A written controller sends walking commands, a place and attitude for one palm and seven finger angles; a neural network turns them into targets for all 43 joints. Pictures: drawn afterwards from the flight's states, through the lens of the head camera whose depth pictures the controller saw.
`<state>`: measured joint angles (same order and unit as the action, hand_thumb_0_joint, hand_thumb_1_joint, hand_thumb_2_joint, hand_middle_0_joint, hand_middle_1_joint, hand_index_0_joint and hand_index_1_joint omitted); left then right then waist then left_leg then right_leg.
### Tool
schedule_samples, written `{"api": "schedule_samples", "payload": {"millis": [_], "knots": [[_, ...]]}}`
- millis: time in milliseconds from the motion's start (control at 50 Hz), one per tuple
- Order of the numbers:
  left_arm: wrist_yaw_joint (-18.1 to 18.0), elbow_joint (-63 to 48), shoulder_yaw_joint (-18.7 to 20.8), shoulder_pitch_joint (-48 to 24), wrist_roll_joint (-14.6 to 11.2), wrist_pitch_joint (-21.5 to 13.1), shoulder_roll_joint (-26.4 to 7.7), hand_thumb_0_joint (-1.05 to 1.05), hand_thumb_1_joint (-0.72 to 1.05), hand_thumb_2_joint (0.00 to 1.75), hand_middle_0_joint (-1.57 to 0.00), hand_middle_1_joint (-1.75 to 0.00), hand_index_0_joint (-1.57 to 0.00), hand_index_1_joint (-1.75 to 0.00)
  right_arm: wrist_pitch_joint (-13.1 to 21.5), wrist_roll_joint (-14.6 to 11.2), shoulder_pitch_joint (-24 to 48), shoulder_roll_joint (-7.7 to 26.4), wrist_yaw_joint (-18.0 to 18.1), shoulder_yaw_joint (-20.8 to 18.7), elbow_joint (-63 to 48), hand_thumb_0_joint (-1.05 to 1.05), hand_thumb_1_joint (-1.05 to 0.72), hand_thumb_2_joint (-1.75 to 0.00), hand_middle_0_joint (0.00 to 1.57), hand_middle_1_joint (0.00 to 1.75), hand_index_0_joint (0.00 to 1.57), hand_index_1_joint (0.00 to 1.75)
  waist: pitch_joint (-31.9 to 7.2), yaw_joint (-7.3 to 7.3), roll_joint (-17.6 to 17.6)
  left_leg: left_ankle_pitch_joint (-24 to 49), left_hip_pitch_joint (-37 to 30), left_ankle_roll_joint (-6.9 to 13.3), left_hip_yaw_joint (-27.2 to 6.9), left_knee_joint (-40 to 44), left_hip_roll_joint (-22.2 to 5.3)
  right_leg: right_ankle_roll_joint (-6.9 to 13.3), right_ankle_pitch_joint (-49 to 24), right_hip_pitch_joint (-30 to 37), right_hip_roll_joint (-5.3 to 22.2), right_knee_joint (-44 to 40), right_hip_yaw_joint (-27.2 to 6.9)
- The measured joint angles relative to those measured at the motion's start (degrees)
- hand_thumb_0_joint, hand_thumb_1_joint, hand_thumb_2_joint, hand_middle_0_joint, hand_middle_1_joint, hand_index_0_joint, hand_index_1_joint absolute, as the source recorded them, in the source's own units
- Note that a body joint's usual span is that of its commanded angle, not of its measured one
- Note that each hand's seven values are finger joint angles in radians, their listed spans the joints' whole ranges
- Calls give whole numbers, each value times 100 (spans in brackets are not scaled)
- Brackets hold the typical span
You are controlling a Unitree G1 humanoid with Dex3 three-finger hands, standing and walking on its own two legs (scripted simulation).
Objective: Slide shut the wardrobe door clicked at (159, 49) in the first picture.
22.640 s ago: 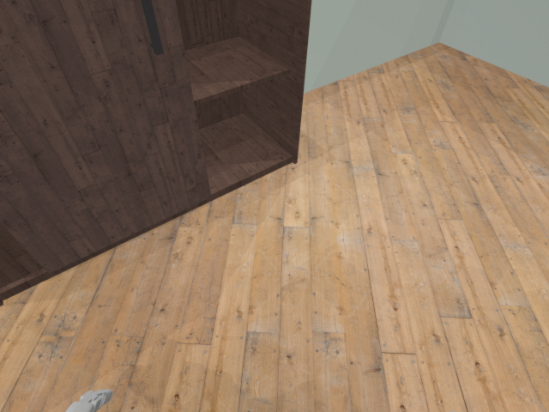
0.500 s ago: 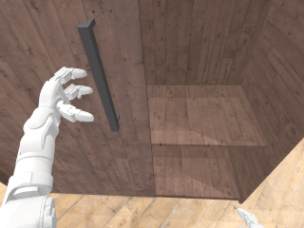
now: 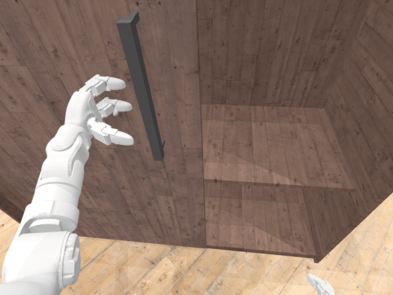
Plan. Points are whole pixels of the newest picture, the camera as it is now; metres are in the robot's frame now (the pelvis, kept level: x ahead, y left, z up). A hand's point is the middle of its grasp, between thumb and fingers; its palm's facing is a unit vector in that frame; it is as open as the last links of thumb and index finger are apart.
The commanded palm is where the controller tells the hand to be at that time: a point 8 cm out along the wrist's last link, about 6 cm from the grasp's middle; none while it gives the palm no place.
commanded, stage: move the hooked fingers beside the handle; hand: left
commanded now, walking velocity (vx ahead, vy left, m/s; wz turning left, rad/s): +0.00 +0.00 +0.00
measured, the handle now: (148, 99) +0.45 +0.12 +0.19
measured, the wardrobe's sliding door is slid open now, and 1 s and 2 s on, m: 0.52 0.52 0.52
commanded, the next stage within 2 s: none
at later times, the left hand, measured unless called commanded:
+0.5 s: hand (112, 113) +0.41 +0.19 +0.18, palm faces -0.06 -1.00 -0.04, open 13.2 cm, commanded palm +0.43 +0.25 +0.18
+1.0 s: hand (111, 113) +0.41 +0.19 +0.18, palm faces -0.07 -1.00 -0.04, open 13.1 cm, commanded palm +0.43 +0.25 +0.17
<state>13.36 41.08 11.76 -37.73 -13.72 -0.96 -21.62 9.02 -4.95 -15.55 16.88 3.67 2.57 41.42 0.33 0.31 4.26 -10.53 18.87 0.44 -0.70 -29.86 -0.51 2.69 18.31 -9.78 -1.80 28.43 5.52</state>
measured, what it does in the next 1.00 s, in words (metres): stands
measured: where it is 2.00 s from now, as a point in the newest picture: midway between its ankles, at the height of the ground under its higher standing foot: outside the picture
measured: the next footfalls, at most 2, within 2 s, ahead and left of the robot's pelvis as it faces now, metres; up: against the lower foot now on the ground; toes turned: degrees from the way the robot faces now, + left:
none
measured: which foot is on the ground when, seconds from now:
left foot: down 0.00-1.00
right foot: down 0.00-1.00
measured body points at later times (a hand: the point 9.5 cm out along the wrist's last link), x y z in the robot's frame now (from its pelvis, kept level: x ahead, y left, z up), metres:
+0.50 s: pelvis -0.01 +0.01 +0.00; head -0.01 +0.00 +0.45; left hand +0.41 +0.25 +0.18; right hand +0.09 -0.25 -0.12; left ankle +0.06 +0.12 -0.73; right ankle -0.03 -0.08 -0.73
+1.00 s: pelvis -0.03 +0.01 -0.01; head -0.02 +0.01 +0.44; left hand +0.41 +0.25 +0.18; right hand +0.04 -0.25 -0.12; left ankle +0.06 +0.12 -0.73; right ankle -0.03 -0.08 -0.73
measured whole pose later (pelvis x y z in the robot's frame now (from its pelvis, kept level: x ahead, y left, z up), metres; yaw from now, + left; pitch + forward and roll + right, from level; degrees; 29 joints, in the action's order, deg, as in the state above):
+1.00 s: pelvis -0.03 +0.01 -0.01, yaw -1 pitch +1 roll -2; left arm 16.6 55.3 12.7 -46.7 -12.9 -6.0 -25.7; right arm 10.6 -5.3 -19.1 17.2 4.4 3.2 43.5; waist -1.2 2.6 3.3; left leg -12.4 26.5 1.7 -0.5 -35.7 -0.6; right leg 1.8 18.0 -17.9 -2.1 34.2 4.4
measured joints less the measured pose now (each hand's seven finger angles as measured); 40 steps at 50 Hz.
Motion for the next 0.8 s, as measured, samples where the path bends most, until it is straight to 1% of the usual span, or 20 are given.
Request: {"api": "schedule_samples", "payload": {"millis": [100,340,440,800], "knots": [[-5,156,-38,-79,2,-101,-3,-1,-50,30,-45,-123,-38,-126,58,-4,-17,-11,-3,20,60,1,-91,-90,20,30,21,30,-2,13,-7,-3,28,27,10,-34,4,-19,-6,-29,6,31,-10],[212,620,-81,-375,-28,-303,-129,-1,-50,30,-50,-123,-42,-123,162,-27,-79,8,60,76,165,1,-91,-90,20,30,21,30,0,39,-30,-1,188,68,35,-152,8,-60,-19,-200,18,156,-34],[221,789,-85,-503,-30,-359,-149,-1,-50,30,-52,-123,-44,-123,200,-31,-125,15,74,78,192,1,-91,-90,20,30,21,30,-6,56,-46,5,269,80,37,-204,17,-72,-11,-292,31,236,-36],[296,1240,26,-777,46,-493,-318,-1,-50,30,-55,-122,-46,-123,186,-30,-288,33,77,69,203,1,-90,-90,20,30,21,30,-96,172,-90,-98,592,114,32,-460,3,-87,-15,-635,-2,479,-86]]}}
